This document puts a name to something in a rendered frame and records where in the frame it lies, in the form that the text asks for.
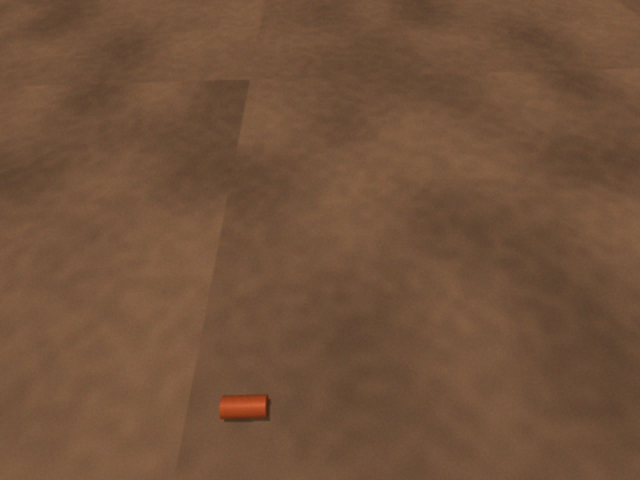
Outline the can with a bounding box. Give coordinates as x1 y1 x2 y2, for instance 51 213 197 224
219 394 269 419

